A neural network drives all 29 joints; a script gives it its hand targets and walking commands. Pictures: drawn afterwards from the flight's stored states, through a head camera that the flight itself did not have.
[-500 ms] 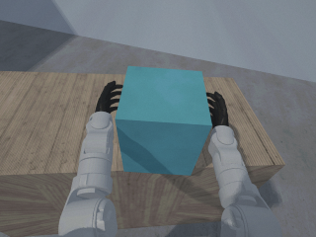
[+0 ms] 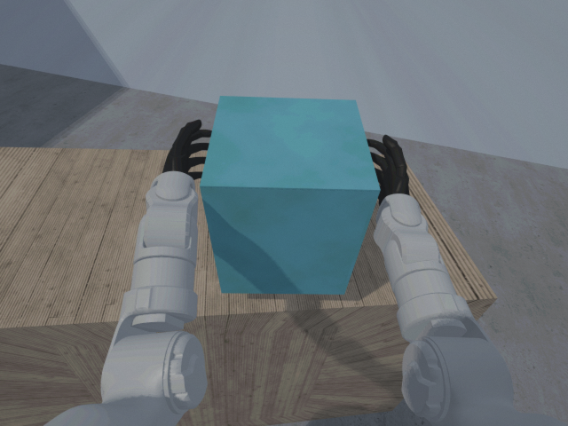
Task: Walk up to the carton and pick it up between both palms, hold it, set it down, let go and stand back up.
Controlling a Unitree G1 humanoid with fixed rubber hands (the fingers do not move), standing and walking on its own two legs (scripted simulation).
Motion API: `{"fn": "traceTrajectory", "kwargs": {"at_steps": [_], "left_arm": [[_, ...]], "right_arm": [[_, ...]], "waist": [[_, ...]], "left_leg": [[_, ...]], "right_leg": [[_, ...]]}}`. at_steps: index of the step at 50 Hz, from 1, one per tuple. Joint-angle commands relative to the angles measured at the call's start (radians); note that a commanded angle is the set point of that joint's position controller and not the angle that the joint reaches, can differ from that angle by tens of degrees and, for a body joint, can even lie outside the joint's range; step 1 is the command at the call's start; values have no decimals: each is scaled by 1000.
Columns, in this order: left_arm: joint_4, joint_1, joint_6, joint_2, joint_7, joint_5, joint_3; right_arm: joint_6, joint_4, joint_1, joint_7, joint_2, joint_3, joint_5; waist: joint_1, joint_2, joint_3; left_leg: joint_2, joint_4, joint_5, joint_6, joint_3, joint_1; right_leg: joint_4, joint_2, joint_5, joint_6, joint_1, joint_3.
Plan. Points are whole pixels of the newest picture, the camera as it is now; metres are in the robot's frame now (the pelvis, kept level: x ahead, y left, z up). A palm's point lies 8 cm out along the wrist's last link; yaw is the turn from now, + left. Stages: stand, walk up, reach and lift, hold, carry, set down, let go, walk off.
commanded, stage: reach and lift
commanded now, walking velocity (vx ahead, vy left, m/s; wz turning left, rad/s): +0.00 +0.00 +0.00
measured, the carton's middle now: (285, 200) +0.43 +0.01 +0.11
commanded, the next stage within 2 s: hold in 1.64 s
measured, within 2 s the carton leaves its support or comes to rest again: neither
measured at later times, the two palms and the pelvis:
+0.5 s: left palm (175, 160) +0.37 +0.16 +0.22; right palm (405, 184) +0.36 -0.14 +0.21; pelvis -0.01 -0.01 +0.00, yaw +1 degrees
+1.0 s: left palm (173, 126) +0.38 +0.16 +0.26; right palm (417, 151) +0.37 -0.14 +0.26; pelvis -0.01 -0.01 +0.00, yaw +1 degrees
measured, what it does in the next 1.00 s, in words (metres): stands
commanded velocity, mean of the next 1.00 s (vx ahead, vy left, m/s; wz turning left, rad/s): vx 0.00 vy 0.00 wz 0.00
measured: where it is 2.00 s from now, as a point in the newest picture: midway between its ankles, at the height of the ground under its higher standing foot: outside the picture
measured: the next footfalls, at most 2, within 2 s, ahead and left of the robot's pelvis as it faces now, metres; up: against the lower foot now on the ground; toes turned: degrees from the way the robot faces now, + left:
none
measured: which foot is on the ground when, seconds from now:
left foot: down 0.00-1.00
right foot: down 0.00-1.00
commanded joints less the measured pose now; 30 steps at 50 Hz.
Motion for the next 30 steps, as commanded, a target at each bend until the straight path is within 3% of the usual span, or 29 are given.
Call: {"fn": "traceTrajectory", "kwargs": {"at_steps": [1, 5, 8, 14, 19, 21, 22, 24, 26, 28, 30], "left_arm": [[-59, -448, 28, -496, -176, -73, -317], [-169, -537, 37, -545, -178, -123, -393], [-202, -525, 50, -566, -165, -136, -425], [-219, -497, 104, -494, -188, -90, -375], [-155, -550, 129, -491, -213, -92, -340], [-192, -593, 126, -505, -212, -115, -360], [-309, -632, 137, -553, -184, -148, -447], [-308, -643, 156, -566, -151, -170, -483], [-225, -606, 185, -523, -152, -138, -426], [-142, -580, 225, -480, -174, -79, -328], [-115, -604, 255, -466, -201, -50, -281]], "right_arm": [[23, -163, -628, 95, 410, 357, 92], [21, -315, -746, 78, 449, 438, 175], [39, -335, -739, 71, 450, 481, 204], [113, -314, -656, 50, 433, 487, 213], [124, -307, -718, 45, 437, 436, 187], [119, -342, -759, 45, 447, 436, 198], [102, -422, -810, 46, 462, 492, 243], [119, -419, -823, 35, 452, 508, 267], [151, -368, -812, 34, 433, 488, 255], [188, -277, -767, 40, 415, 438, 222], [209, -247, -790, 49, 407, 396, 213]], "waist": [[-20, 92, -225], [-34, 125, -346], [-33, 132, -365], [-42, 76, -266], [-47, 67, -219], [-55, 82, -292], [-55, 149, -399], [-66, 155, -400], [-68, 117, -304], [-54, 88, -169], [-40, 86, -141]], "left_leg": [[-56, 5, 296, -25, 104, 167], [-65, 27, 357, -29, 95, 179], [-60, 51, 427, -39, 75, 229], [-67, -17, 244, -5, 89, 174], [-62, -47, 147, 9, 102, 132], [-71, -29, 176, -2, 102, 162], [-48, 21, 331, -27, 68, 232], [-51, 48, 358, -31, 61, 257], [-50, 17, 257, -8, 74, 208], [-53, -63, 48, 25, 92, 91], [-54, -110, -55, 42, 99, 13]], "right_leg": [[-6, 77, 248, 34, 52, -125], [9, 73, 310, 30, 63, -117], [5, 79, 330, 23, 56, -120], [-10, 70, 254, 47, 64, -107], [-29, 68, 153, 34, 31, -110], [-28, 71, 162, 30, 33, -114], [-18, 89, 186, -3, 30, -119], [-31, 88, 161, 3, -2, -119], [-39, 87, 100, 5, -20, -119], [-53, 74, -11, 5, -10, -116], [-48, 72, -64, -2, 17, -109]]}}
